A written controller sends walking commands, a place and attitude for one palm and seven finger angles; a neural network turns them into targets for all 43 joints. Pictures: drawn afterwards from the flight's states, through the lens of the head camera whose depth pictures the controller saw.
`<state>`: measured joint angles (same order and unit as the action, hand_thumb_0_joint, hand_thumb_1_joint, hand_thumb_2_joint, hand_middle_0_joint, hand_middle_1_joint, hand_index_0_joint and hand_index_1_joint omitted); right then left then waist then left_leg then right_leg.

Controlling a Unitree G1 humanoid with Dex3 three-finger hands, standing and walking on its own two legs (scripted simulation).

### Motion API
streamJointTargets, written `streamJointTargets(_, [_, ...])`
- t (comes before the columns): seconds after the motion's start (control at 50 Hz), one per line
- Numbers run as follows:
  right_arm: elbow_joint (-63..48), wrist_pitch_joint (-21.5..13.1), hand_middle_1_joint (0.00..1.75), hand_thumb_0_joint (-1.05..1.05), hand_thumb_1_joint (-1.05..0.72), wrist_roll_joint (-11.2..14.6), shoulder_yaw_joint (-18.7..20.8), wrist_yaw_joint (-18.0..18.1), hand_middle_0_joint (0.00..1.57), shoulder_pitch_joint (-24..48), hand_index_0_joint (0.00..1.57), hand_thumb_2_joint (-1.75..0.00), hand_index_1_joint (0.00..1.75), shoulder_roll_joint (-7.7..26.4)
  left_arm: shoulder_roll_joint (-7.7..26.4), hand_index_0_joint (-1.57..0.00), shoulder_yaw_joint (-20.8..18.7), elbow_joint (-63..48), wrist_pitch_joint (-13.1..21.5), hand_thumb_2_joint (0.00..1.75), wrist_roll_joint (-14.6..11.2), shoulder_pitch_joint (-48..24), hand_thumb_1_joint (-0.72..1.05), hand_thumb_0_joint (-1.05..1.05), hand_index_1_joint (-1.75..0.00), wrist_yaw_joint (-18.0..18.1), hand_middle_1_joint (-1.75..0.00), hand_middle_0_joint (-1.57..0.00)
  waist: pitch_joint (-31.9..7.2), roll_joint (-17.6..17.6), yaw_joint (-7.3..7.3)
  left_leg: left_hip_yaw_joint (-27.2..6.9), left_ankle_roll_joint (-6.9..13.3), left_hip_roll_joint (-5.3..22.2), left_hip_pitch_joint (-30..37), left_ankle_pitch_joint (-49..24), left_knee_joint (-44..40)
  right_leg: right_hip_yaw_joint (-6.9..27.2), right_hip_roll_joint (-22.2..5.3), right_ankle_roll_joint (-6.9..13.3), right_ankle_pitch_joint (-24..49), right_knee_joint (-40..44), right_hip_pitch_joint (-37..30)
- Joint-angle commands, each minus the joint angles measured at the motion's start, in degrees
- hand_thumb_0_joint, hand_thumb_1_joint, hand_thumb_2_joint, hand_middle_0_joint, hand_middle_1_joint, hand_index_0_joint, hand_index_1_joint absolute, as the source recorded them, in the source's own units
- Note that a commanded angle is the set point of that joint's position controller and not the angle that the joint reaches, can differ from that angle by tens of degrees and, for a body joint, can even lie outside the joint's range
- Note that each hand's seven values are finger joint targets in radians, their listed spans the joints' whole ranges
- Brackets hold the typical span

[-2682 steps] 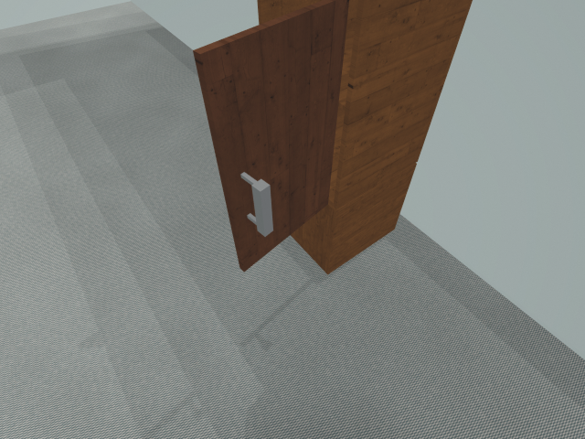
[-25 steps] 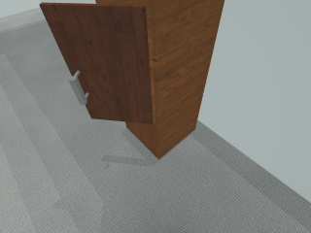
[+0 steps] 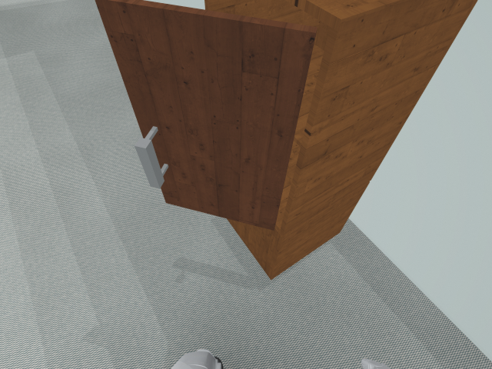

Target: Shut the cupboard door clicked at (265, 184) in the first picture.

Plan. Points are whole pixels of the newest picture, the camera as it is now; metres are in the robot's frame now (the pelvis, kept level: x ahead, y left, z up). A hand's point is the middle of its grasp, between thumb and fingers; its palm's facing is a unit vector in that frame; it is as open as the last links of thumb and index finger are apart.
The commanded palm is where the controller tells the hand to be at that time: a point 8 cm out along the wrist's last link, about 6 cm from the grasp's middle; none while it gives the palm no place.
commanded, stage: come to a stop and stand still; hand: left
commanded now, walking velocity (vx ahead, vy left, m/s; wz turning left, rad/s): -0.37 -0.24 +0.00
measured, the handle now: (155, 157) +0.54 +0.28 -0.07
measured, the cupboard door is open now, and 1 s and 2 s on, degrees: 41 41 41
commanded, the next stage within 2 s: look again from close up in 1.92 s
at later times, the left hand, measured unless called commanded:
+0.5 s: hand (162, 348) +0.16 +0.17 -0.14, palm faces -0.07 -0.94 -0.33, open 7.3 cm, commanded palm none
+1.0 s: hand out of the picture +0.02 +0.19 -0.16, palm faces +0.05 -0.97 -0.22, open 7.3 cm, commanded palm none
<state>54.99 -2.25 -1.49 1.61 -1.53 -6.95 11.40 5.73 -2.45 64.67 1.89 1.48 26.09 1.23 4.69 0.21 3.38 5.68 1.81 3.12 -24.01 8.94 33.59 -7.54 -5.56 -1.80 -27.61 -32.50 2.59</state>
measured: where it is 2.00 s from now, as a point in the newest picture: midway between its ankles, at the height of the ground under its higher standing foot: outside the picture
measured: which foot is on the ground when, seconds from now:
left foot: down 0.00-0.44, up 0.46-0.90, down 0.92-1.00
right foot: up 0.00-0.40, down 0.42-1.00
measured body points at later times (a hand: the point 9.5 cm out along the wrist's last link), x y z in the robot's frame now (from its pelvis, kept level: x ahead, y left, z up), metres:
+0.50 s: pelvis +0.05 -0.03 +0.01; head +0.10 -0.07 +0.45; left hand +0.16 +0.22 -0.12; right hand +0.09 -0.29 -0.16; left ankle +0.05 +0.11 -0.69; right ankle +0.04 -0.13 -0.72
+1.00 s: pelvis +0.01 +0.00 +0.02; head +0.02 +0.01 +0.47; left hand +0.02 +0.24 -0.15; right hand +0.07 -0.23 -0.13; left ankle -0.01 +0.13 -0.72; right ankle +0.04 -0.13 -0.72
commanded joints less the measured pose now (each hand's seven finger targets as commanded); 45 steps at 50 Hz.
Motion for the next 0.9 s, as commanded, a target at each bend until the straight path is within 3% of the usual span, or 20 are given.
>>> streamJointTargets(0.0, [2.32, 1.08, 0.3, 0.0, -0.9, -0.02, 2.52, 2.6, 0.2, -18.94, 0.2, -0.9, 0.3, 12.55, 5.43, -0.2, -0.81, -6.16, 0.46, 0.9, -0.2, 0.34, 0.9, 0.0, -0.3, 0.96, -0.3, -0.2, -10.93, -10.35, -7.34, -19.96, 11.59, 20.36, 26.49, -19.25, -13.06, 4.77, 2.97, 4.1, -10.07, -34.87, 25.71])
streamJointTargets(0.06, [-0.54, 0.29, 0.3, 0.0, -0.9, 0.14, 0.07, 3.97, 0.2, -6.03, 0.2, -0.9, 0.3, 6.33, 5.45, -0.2, -0.47, -4.78, -1.12, 0.9, -0.51, -2.69, 0.9, 0.0, -0.3, 0.9, -0.3, -0.2, -5.51, -6.83, -3.09, -13.01, 8.91, 16.8, 12.69, -29.48, -14.48, 8.58, -1.2, 1.52, -2.43, -26.52, 19.74])
streamJointTargets(0.1, [0.02, 0.77, 0.3, 0.0, -0.9, 0.18, 0.03, 4.56, 0.2, -3.45, 0.2, -0.9, 0.3, 6.18, 5.11, -0.2, -0.41, -4.34, -2.28, 0.9, -0.82, -1.33, 0.9, 0.0, -0.3, 0.79, -0.3, -0.2, -6.71, -4.71, -1.89, -9.85, 8.52, 16.0, 14.11, -32.72, -13.45, 7.85, -0.24, 0.7, -1.06, -17.71, 17.1])
streamJointTargets(0.22, [0.21, 3.05, 0.3, 0.0, -0.9, -0.38, 2.49, 4.93, 0.2, -3.05, 0.2, -0.9, 0.3, 9.38, 8.45, -0.2, -2.6, -8.74, -4.93, 0.9, 0.1, -5.45, 0.9, 0.0, -0.3, 0.37, -0.3, -0.2, -5.76, -7.77, -2.54, -9.99, 9.56, 19.77, 11.01, -31.5, -12.59, 7.7, 3.32, 2.04, 1.41, -21.56, 19.24])
streamJointTargets(0.32, [-0.7, 3.6, 0.3, 0.0, -0.9, -0.59, 3.2, 4.43, 0.2, 0.18, 0.2, -0.9, 0.3, 10.42, 9.14, -0.2, -2.84, -11.37, -4.95, 0.9, -0.07, -7.61, 0.9, 0.0, -0.3, 0.16, -0.3, -0.2, -5.18, -10.19, -1.65, -7.91, 7.0, 17.66, 10.43, -28.36, -10.1, 6.54, 4.25, 2.64, 6.22, -13.73, 16.24])
streamJointTargets(0.36, [-0.72, 3.82, 0.3, 0.0, -0.9, -0.27, 3.49, 3.96, 0.2, 0.67, 0.2, -0.9, 0.3, 10.58, 9.66, -0.2, -2.73, -11.57, -4.34, 0.9, -0.04, -5.72, 0.9, 0.0, -0.3, 0.07, -0.3, -0.2, -6.25, -9.1, -0.27, -6.33, 4.38, 15.25, 9.69, -22.35, -6.13, 5.73, 3.71, 2.9, 14.62, -2.66, 10.97])
streamJointTargets(0.38, [-0.73, 4.05, 0.3, 0.0, -0.9, 0.14, 3.57, 3.58, 0.2, -0.11, 0.2, -0.9, 0.3, 9.5, 11.29, -0.2, -2.79, -11.41, -3.62, 0.9, 0.27, -4.77, 0.9, 0.0, -0.3, 0.17, -0.3, -0.2, -7.82, -3.71, -0.05, -3.39, 1.41, 11.04, 9.58, -13.59, -0.99, 7.28, 1.83, 3.08, 25.66, 5.4, 8.28])
streamJointTargets(0.4, [-1.08, 4.36, 0.3, 0.0, -0.9, 0.89, 3.25, 3.13, 0.2, -3.09, 0.2, -0.9, 0.3, 5.62, 16.0, -0.2, -3.19, -12.12, -2.72, 0.9, 1.12, -6.56, 0.9, 0.0, -0.3, 0.57, -0.3, -0.2, -8.16, 11.46, -1.53, 1.81, -2.35, 1.18, 4.22, 7.13, 10.29, 20.94, -8.48, 6.33, 43.83, 11.47, 6.78])
streamJointTargets(0.42, [-2.02, 5.02, 0.3, 0.0, -0.9, 1.12, 2.91, 2.9, 0.2, -3.19, 0.2, -0.9, 0.3, 4.16, 18.44, -0.2, -3.23, -12.29, -2.35, 0.9, 0.73, -8.0, 0.9, 0.0, -0.3, 0.59, -0.3, -0.2, -7.91, 16.79, -1.15, -1.91, -2.82, -3.64, 1.66, 28.4, 22.06, 26.52, -17.11, 12.59, 57.05, 12.22, 9.05])
streamJointTargets(0.44, [-1.69, 5.76, 0.3, 0.0, -0.9, 1.14, 2.99, 2.95, 0.2, -4.68, 0.2, -0.9, 0.3, 4.13, 18.18, -0.2, -2.88, -12.6, -2.22, 0.9, 0.41, -9.19, 0.9, 0.0, -0.3, 0.6, -0.3, -0.2, -8.35, 11.47, -2.01, -6.82, -2.36, -2.71, 2.37, 28.28, 27.8, 22.71, -17.93, 15.14, 55.67, 11.61, 11.15])
streamJointTargets(0.46, [-1.34, 6.21, 0.3, 0.0, -0.9, 0.75, 2.7, 3.01, 0.2, -3.5, 0.2, -0.9, 0.3, 2.65, 16.45, -0.2, -2.59, -13.23, -2.45, 0.9, 0.57, -11.58, 0.9, 0.0, -0.3, 0.91, -0.3, -0.2, -7.03, 7.17, -2.85, -8.59, -2.47, -3.11, 0.05, 26.05, 31.08, 21.0, -14.91, 14.66, 52.67, 10.79, 11.06])
streamJointTargets(0.48, [-0.9, 5.99, 0.3, 0.0, -0.9, 0.65, 2.58, 3.17, 0.2, -3.68, 0.2, -0.9, 0.3, 3.34, 16.18, -0.2, -2.79, -13.18, -2.34, 0.9, 0.49, -13.01, 0.9, 0.0, -0.3, 1.23, -0.3, -0.2, -7.6, 9.83, -3.3, -8.68, -3.22, -3.44, -4.06, 24.15, 34.27, 22.01, -13.32, 14.41, 57.38, 8.34, 6.38])
streamJointTargets(0.5, [-0.44, 5.79, 0.3, 0.0, -0.9, 0.65, 2.83, 3.03, 0.2, -3.4, 0.2, -0.9, 0.3, 4.87, 15.42, -0.2, -2.44, -13.08, -2.22, 0.9, 0.12, -13.0, 0.9, 0.0, -0.3, 1.32, -0.3, -0.2, -7.09, 8.49, -2.82, -8.82, -3.91, -3.06, -5.24, 21.22, 36.34, 20.01, -12.53, 13.54, 60.15, 7.36, 4.61])
streamJointTargets(0.58, [-0.36, 5.8, 0.3, 0.0, -0.9, 0.53, 2.6, 2.38, 0.2, -3.59, 0.2, -0.9, 0.3, 5.16, 14.94, -0.2, -2.68, -12.51, -1.77, 0.9, -0.27, -11.09, 0.9, 0.0, -0.3, 1.77, -0.3, -0.2, -9.63, 5.75, -1.85, -9.16, -5.28, -2.95, -5.71, 15.68, 33.59, 17.69, -12.21, 11.71, 55.49, 8.57, -0.68])
streamJointTargets(0.66, [-0.87, 5.62, 0.3, 0.0, -0.9, 0.55, 2.21, 2.27, 0.2, -2.14, 0.2, -0.9, 0.3, 4.59, 14.31, -0.2, -2.82, -10.87, -1.73, 0.9, 0.02, -8.45, 0.9, 0.0, -0.3, 2.0, -0.3, -0.2, -8.97, 7.51, -0.19, -8.59, -5.52, -2.34, -4.73, 16.61, 25.44, 18.72, -13.0, 12.26, 50.26, 10.65, -3.2])
streamJointTargets(0.76, [-0.73, 5.05, 0.3, 0.0, -0.9, 1.01, 1.62, 2.14, 0.2, -3.07, 0.2, -0.9, 0.3, 3.08, 14.99, -0.2, -3.06, -9.67, -2.05, 0.9, 0.72, -8.51, 0.9, 0.0, -0.3, 1.55, -0.3, -0.2, -8.17, 11.25, -0.09, -5.56, -4.14, -2.8, 3.07, 18.77, 9.65, 19.03, -11.83, 12.41, 39.01, 13.17, 0.45])
streamJointTargets(0.8, [0.25, 4.78, 0.3, 0.0, -0.9, 1.03, 1.56, 2.18, 0.2, -5.69, 0.2, -0.9, 0.3, 2.81, 14.8, -0.2, -3.05, -9.33, -2.26, 0.9, 0.69, -10.24, 0.9, 0.0, -0.3, 1.22, -0.3, -0.2, -6.94, 12.07, -1.73, -4.58, -3.43, -2.92, 7.63, 15.13, 2.96, 18.25, -10.31, 11.12, 30.79, 13.78, 5.12])
streamJointTargets(0.84, [2.05, 4.15, 0.3, 0.0, -0.9, 1.08, 1.39, 2.3, 0.2, -9.51, 0.2, -0.9, 0.3, 2.26, 13.81, -0.2, -2.79, -8.86, -2.59, 0.9, 0.25, -12.48, 0.9, 0.0, -0.3, 1.01, -0.3, -0.2, -5.97, 10.97, -4.04, -3.33, -2.82, -3.22, 17.69, 5.71, -8.91, 15.71, -7.26, 7.44, 19.29, 12.59, 13.11])
streamJointTargets(0.86, [3.04, 3.59, 0.3, 0.0, -0.9, 1.03, 1.26, 2.42, 0.2, -11.3, 0.2, -0.9, 0.3, 3.64, 12.59, -0.2, -2.28, -8.97, -2.9, 0.9, -0.28, -12.76, 0.9, 0.0, -0.3, 0.9, -0.3, -0.2, -5.49, 5.5, -4.63, -4.8, -2.3, -1.52, 21.76, 4.01, -12.8, 13.66, -4.45, 5.43, 11.57, 11.01, 17.31])
streamJointTargets(0.88, [2.97, 3.09, 0.3, 0.0, -0.9, 0.54, 1.57, 2.6, 0.2, -11.11, 0.2, -0.9, 0.3, 6.05, 10.29, -0.2, -1.75, -9.02, -3.1, 0.9, -0.72, -11.98, 0.9, 0.0, -0.3, 0.65, -0.3, -0.2, -4.79, -3.96, -4.3, -12.43, -0.3, 4.76, 20.76, 5.58, -16.4, 10.58, -0.03, 3.41, 7.35, 7.13, 19.71])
